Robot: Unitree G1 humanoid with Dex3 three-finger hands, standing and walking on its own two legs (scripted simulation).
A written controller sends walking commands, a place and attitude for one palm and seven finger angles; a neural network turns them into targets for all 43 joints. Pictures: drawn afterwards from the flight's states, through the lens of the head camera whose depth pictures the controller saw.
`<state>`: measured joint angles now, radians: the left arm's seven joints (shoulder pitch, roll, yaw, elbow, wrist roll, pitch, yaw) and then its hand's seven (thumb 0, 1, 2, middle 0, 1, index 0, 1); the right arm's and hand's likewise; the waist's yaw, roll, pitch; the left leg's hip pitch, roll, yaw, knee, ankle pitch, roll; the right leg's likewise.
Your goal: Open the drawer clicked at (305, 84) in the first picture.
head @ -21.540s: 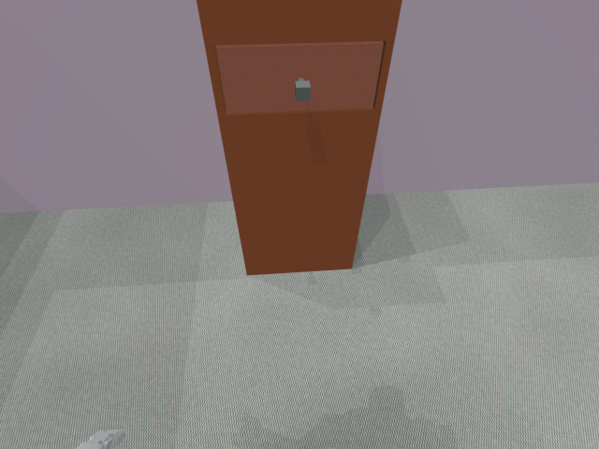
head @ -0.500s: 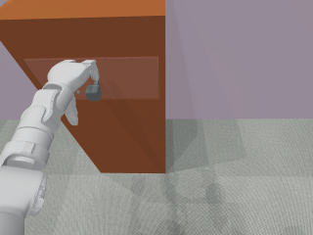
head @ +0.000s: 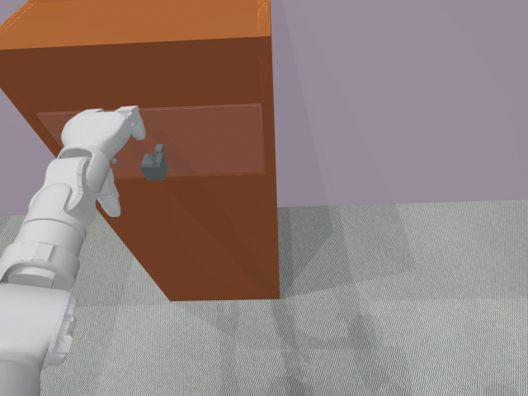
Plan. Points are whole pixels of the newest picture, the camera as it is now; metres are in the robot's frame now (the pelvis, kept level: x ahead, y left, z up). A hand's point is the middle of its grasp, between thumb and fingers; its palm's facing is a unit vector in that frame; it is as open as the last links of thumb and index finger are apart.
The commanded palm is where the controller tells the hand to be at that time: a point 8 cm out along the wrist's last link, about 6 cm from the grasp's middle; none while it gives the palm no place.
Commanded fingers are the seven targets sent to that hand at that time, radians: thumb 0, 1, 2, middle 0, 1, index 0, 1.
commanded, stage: re-aim the fingers above the handle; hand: left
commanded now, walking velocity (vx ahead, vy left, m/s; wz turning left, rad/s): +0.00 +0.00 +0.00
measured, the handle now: (156, 159) +0.51 +0.22 +0.06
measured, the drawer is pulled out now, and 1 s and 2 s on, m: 0.00 0.00 0.00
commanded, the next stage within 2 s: lower the fingers behind the handle in 1.72 s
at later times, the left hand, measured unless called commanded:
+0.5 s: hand (138, 139) +0.47 +0.21 +0.14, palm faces +0.01 -0.01 -1.00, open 13.5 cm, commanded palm +0.44 +0.25 +0.18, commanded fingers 0.00 -0.50 0.30 -0.30 -1.20 -0.30 -1.20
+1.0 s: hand (127, 148) +0.46 +0.23 +0.13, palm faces +0.08 -0.01 -1.00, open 13.8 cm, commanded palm +0.42 +0.24 +0.18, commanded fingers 0.00 -0.50 0.30 -0.30 -1.20 -0.30 -1.20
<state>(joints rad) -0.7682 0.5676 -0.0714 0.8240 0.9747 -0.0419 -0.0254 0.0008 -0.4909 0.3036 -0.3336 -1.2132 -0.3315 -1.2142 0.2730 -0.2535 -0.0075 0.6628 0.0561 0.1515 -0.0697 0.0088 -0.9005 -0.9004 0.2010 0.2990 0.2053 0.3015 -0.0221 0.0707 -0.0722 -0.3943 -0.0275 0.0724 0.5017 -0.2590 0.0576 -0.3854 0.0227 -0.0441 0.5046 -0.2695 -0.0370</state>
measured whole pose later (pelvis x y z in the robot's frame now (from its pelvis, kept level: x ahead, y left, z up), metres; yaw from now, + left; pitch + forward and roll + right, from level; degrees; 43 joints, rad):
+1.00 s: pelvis +0.00 +0.00 +0.00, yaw -1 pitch +9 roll +0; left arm -0.75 0.52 -0.05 0.76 0.99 0.01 0.14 0.00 -0.49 0.30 -0.32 -1.20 -0.32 -1.20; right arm 0.20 -0.28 -0.02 0.70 0.05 0.14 -0.05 0.01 -0.90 -0.90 0.20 0.30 0.20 0.30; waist -0.02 0.07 -0.07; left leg -0.41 -0.03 0.09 0.51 -0.27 0.06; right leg -0.41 0.02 -0.03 0.52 -0.28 -0.04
